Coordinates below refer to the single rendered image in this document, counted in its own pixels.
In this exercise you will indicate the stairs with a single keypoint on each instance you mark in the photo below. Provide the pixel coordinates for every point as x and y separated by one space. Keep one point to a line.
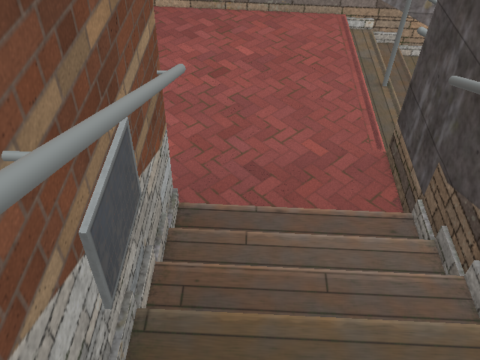
387 101
246 282

